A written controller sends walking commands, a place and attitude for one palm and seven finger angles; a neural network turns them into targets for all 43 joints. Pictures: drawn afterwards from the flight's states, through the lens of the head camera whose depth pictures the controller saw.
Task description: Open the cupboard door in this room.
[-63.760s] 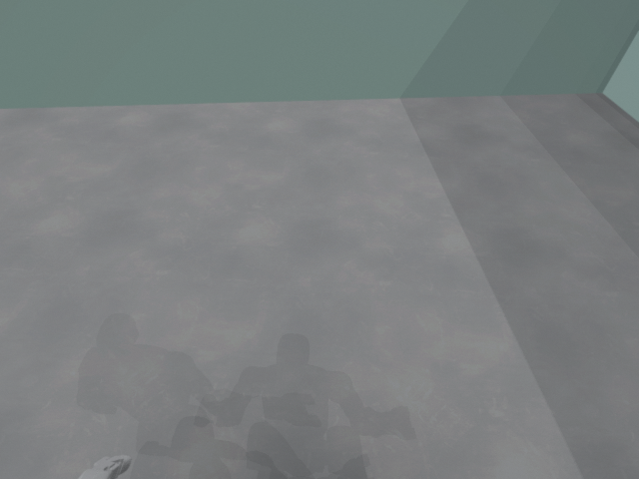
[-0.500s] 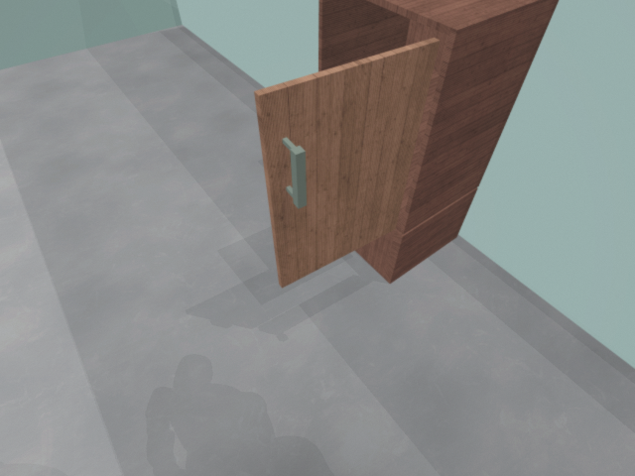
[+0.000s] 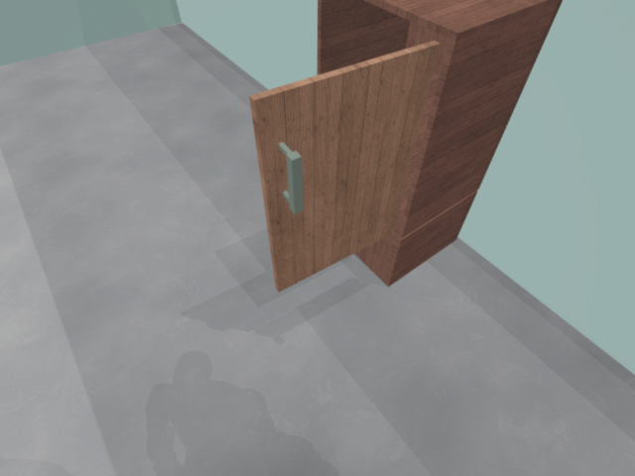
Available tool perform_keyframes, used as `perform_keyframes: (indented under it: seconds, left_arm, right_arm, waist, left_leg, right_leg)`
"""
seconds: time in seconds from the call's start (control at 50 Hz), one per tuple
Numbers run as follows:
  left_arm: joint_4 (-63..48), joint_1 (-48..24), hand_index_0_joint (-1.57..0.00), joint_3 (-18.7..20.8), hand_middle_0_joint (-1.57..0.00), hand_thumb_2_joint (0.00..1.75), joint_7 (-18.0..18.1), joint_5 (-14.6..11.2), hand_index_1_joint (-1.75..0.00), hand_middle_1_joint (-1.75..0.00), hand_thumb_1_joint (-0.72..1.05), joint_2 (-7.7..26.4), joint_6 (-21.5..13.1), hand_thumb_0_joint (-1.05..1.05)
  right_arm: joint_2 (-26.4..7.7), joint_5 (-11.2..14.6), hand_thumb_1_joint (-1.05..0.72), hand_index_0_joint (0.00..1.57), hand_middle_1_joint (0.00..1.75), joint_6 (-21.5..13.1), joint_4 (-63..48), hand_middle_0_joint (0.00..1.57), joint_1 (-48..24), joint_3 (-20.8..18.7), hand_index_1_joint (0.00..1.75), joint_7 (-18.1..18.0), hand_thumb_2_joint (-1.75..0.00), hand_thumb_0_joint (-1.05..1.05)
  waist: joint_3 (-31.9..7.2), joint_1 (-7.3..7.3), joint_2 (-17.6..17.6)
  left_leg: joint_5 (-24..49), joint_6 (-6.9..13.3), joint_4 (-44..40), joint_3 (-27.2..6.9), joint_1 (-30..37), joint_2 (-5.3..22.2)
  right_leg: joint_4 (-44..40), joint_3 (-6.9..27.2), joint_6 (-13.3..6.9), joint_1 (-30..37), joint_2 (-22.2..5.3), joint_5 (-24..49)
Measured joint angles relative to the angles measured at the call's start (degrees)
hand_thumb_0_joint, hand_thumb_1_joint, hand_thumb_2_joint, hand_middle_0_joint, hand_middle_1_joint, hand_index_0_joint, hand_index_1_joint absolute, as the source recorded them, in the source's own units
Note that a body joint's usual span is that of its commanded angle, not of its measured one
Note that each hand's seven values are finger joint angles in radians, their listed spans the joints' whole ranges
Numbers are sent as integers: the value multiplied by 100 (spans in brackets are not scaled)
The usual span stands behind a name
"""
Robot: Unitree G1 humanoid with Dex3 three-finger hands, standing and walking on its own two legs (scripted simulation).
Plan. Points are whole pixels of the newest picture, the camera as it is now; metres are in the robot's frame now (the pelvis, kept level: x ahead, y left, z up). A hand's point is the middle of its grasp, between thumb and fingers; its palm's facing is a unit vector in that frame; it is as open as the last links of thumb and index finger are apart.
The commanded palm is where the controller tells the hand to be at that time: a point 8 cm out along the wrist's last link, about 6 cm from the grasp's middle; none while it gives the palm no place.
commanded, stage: stand and wait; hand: left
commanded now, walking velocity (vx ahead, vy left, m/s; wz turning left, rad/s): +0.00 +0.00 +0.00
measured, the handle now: (290, 178) +0.64 +0.09 -0.03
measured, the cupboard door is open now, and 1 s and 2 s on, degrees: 86 86 86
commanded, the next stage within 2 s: none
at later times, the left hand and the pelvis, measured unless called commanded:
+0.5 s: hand out of the picture +0.01 +0.16 -0.18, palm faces +0.04 -0.98 -0.19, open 7.3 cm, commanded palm none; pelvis +0.01 -0.01 +0.00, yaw +0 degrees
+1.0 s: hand out of the picture +0.01 +0.16 -0.18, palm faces +0.04 -0.98 -0.18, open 7.3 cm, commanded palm none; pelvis +0.02 -0.01 +0.00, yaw +0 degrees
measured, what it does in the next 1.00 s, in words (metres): stands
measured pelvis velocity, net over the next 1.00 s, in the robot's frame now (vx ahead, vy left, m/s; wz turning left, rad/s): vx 0.02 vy -0.01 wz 0.00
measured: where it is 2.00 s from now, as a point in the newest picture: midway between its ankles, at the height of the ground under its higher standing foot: outside the picture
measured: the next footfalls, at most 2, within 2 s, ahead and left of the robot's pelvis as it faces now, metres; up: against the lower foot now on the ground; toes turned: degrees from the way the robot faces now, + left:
none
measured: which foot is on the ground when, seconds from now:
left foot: down 0.00-1.00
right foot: down 0.00-1.00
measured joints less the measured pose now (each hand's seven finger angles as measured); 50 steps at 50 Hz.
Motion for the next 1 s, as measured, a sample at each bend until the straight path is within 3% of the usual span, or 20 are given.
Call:
perform_keyframes:
  seconds: [1.0]
  left_arm:
    - [2,64,-20,-19,-20,89,4,-12,-29,-30,91,33,-34,0]
  right_arm:
    - [-17,7,-92,20,29,-32,44,20,-10,31,30,-31,-90,0]
  waist:
    - [-27,25,-36]
  left_leg:
    - [-120,-77,-121,-18,219,42]
  right_leg:
    - [-206,-17,-56,260,54,-85]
